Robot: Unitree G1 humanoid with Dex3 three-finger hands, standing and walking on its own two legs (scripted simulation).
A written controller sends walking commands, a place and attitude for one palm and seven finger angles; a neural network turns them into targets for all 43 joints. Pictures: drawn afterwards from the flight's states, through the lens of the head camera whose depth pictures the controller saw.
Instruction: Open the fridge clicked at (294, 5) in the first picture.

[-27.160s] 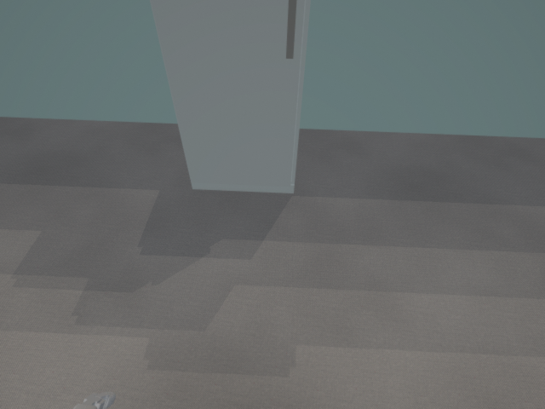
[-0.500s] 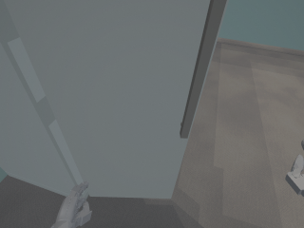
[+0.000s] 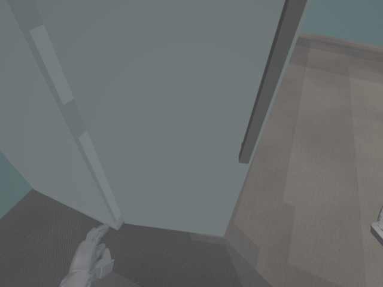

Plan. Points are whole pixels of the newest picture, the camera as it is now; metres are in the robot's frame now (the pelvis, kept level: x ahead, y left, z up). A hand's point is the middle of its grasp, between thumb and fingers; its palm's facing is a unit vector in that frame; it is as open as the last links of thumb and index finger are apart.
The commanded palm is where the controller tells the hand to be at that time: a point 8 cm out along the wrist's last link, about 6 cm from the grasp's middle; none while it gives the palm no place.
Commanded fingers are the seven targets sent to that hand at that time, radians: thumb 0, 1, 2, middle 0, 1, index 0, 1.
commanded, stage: step back with the hand held close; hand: right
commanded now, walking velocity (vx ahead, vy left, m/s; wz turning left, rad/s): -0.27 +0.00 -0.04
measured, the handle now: (265, 83) +0.46 -0.12 +0.22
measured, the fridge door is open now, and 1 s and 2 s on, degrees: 73 73 73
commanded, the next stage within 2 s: stop stepping back and stand still in 0.92 s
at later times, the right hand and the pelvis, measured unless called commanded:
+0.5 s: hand out of the picture +0.12 -0.29 +0.16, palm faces +0.52 +0.76 -0.40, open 7.4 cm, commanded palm +0.05 -0.33 +0.18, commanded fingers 0.00 -0.90 -0.90 0.20 0.30 0.20 0.30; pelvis -0.08 -0.02 -0.02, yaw -3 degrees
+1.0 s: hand out of the picture +0.01 -0.30 +0.17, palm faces +0.51 +0.79 -0.35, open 7.4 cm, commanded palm -0.04 -0.33 +0.18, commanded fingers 0.00 -0.90 -0.90 0.20 0.30 0.20 0.30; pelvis -0.18 -0.03 -0.01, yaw +0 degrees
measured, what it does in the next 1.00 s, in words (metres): walks backwards: left foot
